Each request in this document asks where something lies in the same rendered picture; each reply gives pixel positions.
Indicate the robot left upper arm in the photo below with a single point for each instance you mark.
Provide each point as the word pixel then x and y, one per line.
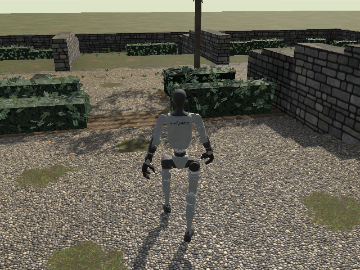
pixel 159 128

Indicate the right robot forearm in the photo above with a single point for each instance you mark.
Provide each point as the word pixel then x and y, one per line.
pixel 208 147

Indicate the robot right upper arm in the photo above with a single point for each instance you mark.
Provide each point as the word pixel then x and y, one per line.
pixel 200 127

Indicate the left robot forearm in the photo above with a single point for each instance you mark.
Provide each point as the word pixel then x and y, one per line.
pixel 150 153

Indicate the robot right hand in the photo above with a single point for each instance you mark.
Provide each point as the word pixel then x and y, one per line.
pixel 205 155

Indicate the robot left hand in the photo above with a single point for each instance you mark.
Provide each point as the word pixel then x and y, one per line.
pixel 145 171

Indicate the robot head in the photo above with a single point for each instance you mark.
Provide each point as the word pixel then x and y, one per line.
pixel 179 98

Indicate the robot torso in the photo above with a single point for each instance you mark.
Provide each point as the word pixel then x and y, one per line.
pixel 179 136

